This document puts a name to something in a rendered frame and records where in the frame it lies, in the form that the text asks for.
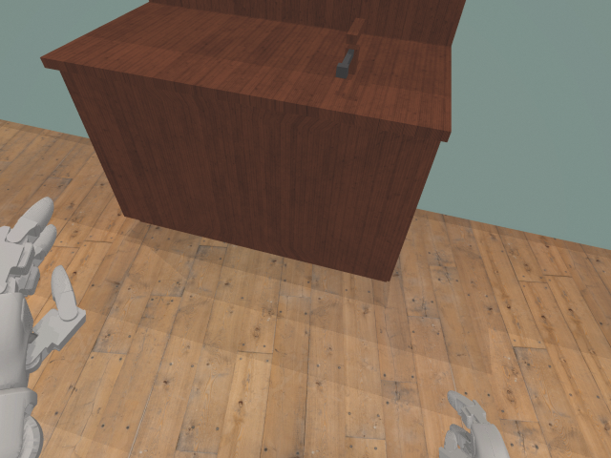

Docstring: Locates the robot right hand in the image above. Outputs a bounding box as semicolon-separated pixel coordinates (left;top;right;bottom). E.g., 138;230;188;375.
439;390;510;458

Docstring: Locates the left robot forearm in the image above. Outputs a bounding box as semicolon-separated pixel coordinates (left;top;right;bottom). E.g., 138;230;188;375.
0;387;44;458

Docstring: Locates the tap lever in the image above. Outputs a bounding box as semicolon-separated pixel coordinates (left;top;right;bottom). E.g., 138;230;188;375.
336;49;354;79

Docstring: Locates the counter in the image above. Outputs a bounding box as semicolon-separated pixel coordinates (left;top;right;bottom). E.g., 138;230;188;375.
40;0;466;282

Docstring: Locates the robot left hand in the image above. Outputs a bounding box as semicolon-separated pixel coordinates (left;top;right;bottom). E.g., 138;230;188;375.
0;197;86;390

